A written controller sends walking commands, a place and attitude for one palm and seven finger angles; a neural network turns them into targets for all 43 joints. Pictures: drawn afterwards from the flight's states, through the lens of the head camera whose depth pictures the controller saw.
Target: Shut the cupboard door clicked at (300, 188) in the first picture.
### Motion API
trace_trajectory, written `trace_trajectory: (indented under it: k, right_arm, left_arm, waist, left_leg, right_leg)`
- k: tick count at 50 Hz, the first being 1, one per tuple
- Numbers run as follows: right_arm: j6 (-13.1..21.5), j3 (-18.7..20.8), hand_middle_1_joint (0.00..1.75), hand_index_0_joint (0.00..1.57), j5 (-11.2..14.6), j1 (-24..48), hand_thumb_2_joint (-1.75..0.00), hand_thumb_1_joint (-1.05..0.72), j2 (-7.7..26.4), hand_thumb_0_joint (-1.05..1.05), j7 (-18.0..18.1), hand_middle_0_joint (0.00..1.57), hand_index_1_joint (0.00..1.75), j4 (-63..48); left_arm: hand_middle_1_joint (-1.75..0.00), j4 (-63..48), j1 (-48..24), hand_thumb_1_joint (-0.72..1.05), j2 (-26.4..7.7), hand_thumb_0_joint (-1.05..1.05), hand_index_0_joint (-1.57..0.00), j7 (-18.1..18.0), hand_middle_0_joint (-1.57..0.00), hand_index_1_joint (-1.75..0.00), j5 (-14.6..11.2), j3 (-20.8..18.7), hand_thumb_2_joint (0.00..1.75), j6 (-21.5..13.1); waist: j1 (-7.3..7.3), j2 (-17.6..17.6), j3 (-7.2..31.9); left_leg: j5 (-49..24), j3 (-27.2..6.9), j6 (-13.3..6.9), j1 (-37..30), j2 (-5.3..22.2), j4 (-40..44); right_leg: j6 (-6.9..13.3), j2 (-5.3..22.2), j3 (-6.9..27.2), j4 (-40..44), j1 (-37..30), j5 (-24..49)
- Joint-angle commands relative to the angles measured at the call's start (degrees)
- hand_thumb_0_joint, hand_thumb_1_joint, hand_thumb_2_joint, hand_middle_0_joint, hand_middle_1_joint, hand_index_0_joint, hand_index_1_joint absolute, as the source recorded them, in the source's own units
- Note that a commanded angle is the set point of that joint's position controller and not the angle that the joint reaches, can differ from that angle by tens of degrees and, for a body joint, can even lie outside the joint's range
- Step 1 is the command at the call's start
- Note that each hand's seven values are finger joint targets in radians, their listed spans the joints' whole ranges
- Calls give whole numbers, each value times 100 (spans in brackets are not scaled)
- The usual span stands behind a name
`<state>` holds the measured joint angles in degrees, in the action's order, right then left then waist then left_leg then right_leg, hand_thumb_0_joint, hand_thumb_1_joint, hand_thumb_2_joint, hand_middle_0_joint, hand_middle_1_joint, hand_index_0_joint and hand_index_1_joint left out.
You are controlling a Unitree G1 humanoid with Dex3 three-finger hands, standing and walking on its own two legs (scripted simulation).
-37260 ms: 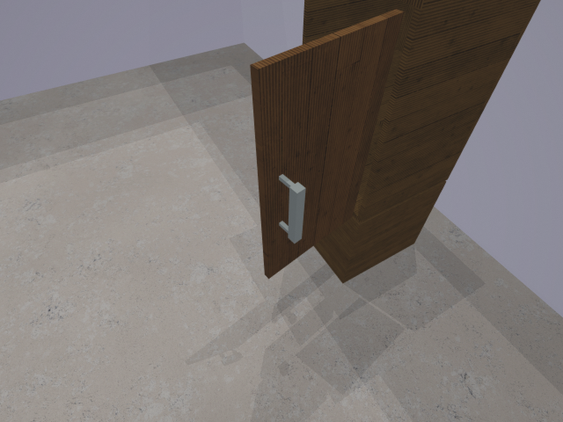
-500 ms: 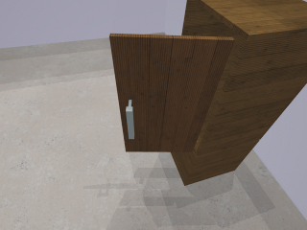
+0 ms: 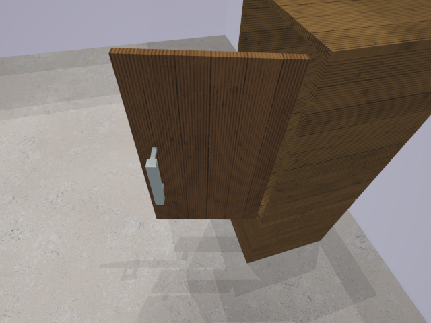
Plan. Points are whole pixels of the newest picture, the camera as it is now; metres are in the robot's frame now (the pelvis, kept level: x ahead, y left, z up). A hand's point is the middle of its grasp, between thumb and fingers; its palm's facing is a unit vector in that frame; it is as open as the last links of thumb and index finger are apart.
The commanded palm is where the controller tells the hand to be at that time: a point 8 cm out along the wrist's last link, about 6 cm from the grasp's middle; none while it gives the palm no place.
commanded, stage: come to a stop and stand still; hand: left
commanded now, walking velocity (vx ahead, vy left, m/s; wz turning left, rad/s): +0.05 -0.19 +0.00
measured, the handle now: (157, 177) +0.45 +0.17 -0.06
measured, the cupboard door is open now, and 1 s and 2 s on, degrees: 74 74 74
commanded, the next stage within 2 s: look again from close up in 0.98 s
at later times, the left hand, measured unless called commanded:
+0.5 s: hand out of the picture +0.08 +0.15 -0.18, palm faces +0.09 -0.97 -0.22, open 7.4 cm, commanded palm none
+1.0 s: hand out of the picture +0.04 +0.14 -0.17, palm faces +0.01 -0.97 -0.23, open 7.4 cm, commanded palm none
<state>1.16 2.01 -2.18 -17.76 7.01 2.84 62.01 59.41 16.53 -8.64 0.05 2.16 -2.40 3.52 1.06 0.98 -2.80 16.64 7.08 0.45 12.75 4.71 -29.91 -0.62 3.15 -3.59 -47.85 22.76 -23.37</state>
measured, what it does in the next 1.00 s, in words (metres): steps on the spot: right foot, then left foot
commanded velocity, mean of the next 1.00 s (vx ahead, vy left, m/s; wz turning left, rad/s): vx -0.04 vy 0.05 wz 0.00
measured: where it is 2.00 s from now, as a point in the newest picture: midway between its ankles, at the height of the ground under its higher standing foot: outside the picture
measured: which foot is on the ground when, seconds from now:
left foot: down 0.00-0.08, up 0.10-0.28, down 0.30-1.00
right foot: up 0.00-0.06, down 0.08-1.00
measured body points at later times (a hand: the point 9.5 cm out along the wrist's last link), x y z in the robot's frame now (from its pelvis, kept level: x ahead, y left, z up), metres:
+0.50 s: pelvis +0.04 -0.05 -0.01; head +0.07 -0.03 +0.44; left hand +0.08 +0.20 -0.16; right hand +0.14 -0.27 -0.15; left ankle +0.04 +0.05 -0.74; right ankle +0.02 -0.16 -0.73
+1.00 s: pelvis +0.01 -0.05 +0.00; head +0.02 -0.05 +0.45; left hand +0.04 +0.19 -0.15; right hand +0.03 -0.28 -0.16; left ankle +0.04 +0.05 -0.74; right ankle +0.02 -0.16 -0.74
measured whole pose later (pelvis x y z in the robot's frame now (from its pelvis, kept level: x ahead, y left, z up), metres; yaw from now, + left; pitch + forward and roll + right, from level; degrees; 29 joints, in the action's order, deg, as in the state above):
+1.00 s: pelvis +0.01 -0.05 +0.00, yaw +1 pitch -1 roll +0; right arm -0.6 -0.1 -1.4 -18.2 11.4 0.1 57.6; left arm 55.9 17.8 -10.8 -1.5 0.9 0.9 0.5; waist 0.3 -0.5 -0.1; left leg 12.7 5.8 -2.2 15.0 -0.2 -28.0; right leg 0.3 1.6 -2.4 -30.1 14.0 -15.7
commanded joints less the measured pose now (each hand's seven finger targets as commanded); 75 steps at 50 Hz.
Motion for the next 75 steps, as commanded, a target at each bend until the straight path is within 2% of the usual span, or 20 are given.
trace_trajectory:
  k: [1,3,4,5,7,9,13,16,17,19,22,24,27,28,29,30,32,37,41,75]
  right_arm:
    - [-72,372,30,20,12,74,-90,-90,1339,0,45,20,30,-291]
    - [-128,358,30,20,30,-4,-90,-90,1054,0,6,20,30,-355]
    - [-155,247,30,20,68,-36,-90,-90,560,0,-34,20,30,-527]
    - [-212,197,30,20,82,298,-90,-90,508,0,-38,20,30,-705]
    - [-233,171,30,20,123,175,-90,-90,514,0,-61,20,30,-607]
    - [-199,123,30,20,170,95,-90,-90,479,0,-127,20,30,-467]
    - [-249,120,30,20,165,-122,-90,-90,570,0,-125,20,30,-405]
    - [-248,211,30,20,105,177,-90,-90,966,0,-131,20,30,-638]
    - [-236,219,30,20,98,282,-90,-90,1072,0,-132,20,30,-722]
    - [-224,206,30,20,91,594,-90,-90,1140,0,-116,20,30,-851]
    - [-224,225,30,20,73,867,-90,-90,1163,0,-101,20,30,-967]
    - [-224,234,30,20,107,861,-90,-90,1147,0,-111,20,30,-968]
    - [-294,205,30,20,156,678,-90,-90,677,0,-152,20,30,-966]
    - [-32,163,30,20,163,630,-90,-90,956,0,-205,20,30,-1240]
    - [-29,136,30,20,143,485,-90,-90,752,0,-248,20,30,-1244]
    - [-49,126,30,20,165,446,-90,-90,839,0,-235,20,30,-1314]
    - [-39,60,30,20,138,529,-90,-90,885,0,-229,20,30,-1294]
    - [-107,-38,30,20,129,510,-90,-90,891,0,-257,20,30,-1251]
    - [-123,-59,30,20,93,239,-90,-90,923,0,-290,20,30,-1109]
    - [110,-216,30,20,180,-84,-90,-90,744,0,-116,20,30,130]
  left_arm:
    - [-30,-308,559,90,-198,0,-20,107,-20,-30,-53,-109,90,-133]
    - [-30,-261,936,90,-606,0,-20,52,-20,-30,-16,-192,90,-186]
    - [-30,-270,1010,90,-1096,0,-20,-27,-20,-30,22,-275,90,-233]
    - [-30,-329,1023,90,-1096,0,-20,-68,-20,-30,-38,-258,90,-243]
    - [-30,-407,282,90,-923,0,-20,-188,-20,-30,-48,-199,90,-379]
    - [-30,-508,-204,90,-953,0,-20,-230,-20,-30,-16,-137,90,-441]
    - [-30,-482,-90,90,-1135,0,-20,-269,-20,-30,-108,-190,90,-360]
    - [-30,-605,-90,90,-932,0,-20,-271,-20,-30,-105,-185,90,-257]
    - [-30,-659,-158,90,-845,0,-20,-281,-20,-30,-94,-151,90,-235]
    - [-30,-622,-131,90,-666,0,-20,-288,-20,-30,-113,-110,90,-173]
    - [-30,-571,123,90,-549,0,-20,-264,-20,-30,-100,-84,90,-166]
    - [-30,-532,297,90,-557,0,-20,-261,-20,-30,-79,-60,90,-241]
    - [-30,-539,109,90,-1032,0,-20,-276,-20,-30,-48,-87,90,-364]
    - [-30,-621,112,90,-861,0,-20,-522,-20,-30,-8,-77,90,-532]
    - [-30,-935,188,90,-1289,0,-20,-463,-20,-30,-78,-91,90,-557]
    - [-30,-951,116,90,-1146,0,-20,-433,-20,-30,-106,-74,90,-545]
    - [-30,-991,36,90,-904,0,-20,-376,-20,-30,-96,61,90,-480]
    - [-30,-926,26,90,-871,0,-20,-272,-20,-30,-92,163,90,-418]
    - [-30,-880,110,90,-969,0,-20,-233,-20,-30,-97,154,90,-412]
    - [-30,236,384,90,-575,0,-20,-260,-20,-30,-147,291,90,-508]
  waist:
    - [-213,-806,-29]
    - [-400,341,-54]
    - [-434,1727,-48]
    - [-536,1250,60]
    - [-166,936,102]
    - [-9,641,18]
    - [-50,592,317]
    - [-152,-289,330]
    - [-140,-979,282]
    - [-223,-1256,243]
    - [-331,-898,329]
    - [-366,-594,538]
    - [-144,1058,444]
    - [22,-9,1057]
    - [-99,399,1520]
    - [-26,575,1406]
    - [-63,-358,814]
    - [-56,49,-504]
    - [-26,194,-376]
    - [-127,-45,-9]
  left_leg:
    - [362,-905,-543,924,1110,955]
    - [1022,-313,-205,1602,420,-356]
    - [1704,314,43,2188,-306,-1681]
    - [1987,-258,-30,1842,-194,-2496]
    - [1420,-645,-45,1478,9,-2746]
    - [1198,-573,30,943,-32,-1841]
    - [-152,-254,129,139,-322,-75]
    - [-2772,-815,-226,-434,359,123]
    - [-3457,-1131,-471,-289,626,440]
    - [-3906,-1408,-935,38,935,813]
    - [-3912,-1343,-1109,-176,925,590]
    - [-3581,-1140,-802,-425,653,151]
    - [-477,-464,-40,343,-331,-583]
    - [-326,-460,19,280,-225,84]
    - [-385,-431,-172,77,-272,26]
    - [-823,-548,-263,-147,-135,20]
    - [-1989,-832,-372,-394,162,118]
    - [154,-964,-353,443,37,736]
    - [715,-893,-294,391,-74,817]
    - [-1510,-821,-307,-400,161,970]
  right_leg:
    - [-75,-130,-374,1539,-1112,977]
    - [92,153,104,2476,-1796,715]
    - [581,1248,1588,3264,-1863,401]
    - [1004,1657,1965,3537,-1318,452]
    - [1167,1616,1905,3400,-923,1176]
    - [1083,1413,1123,2880,-776,2914]
    - [877,1398,951,2084,-1157,4317]
    - [345,762,382,1671,-614,3039]
    - [126,400,97,1343,-704,2303]
    - [-16,7,-26,574,-846,107]
    - [25,-59,107,683,-779,-30]
    - [-9,18,131,1838,-1075,1030]
    - [706,1376,1548,2566,-1383,3884]
    - [636,1107,1581,1490,-2180,6062]
    - [545,951,1070,1266,-2218,5451]
    - [470,792,964,1292,-1805,4497]
    - [355,421,668,1586,-943,2614]
    - [389,273,812,2507,-315,99]
    - [391,286,939,2775,-93,-836]
    - [240,325,584,2650,-1189,1823]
